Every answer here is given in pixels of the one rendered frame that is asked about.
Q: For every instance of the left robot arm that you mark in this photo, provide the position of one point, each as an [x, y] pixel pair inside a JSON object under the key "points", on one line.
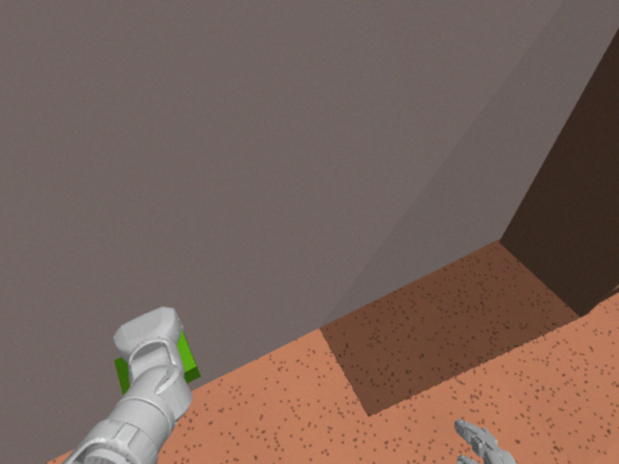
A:
{"points": [[143, 419]]}

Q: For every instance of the bookshelf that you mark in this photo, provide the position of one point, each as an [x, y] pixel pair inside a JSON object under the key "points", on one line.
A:
{"points": [[566, 228]]}

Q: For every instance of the right robot hand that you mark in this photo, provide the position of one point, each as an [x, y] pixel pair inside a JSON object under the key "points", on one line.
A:
{"points": [[483, 443]]}

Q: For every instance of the left robot hand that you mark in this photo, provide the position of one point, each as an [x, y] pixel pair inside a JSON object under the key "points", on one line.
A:
{"points": [[160, 322]]}

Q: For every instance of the small box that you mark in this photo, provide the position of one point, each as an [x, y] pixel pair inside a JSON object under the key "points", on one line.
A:
{"points": [[191, 370]]}

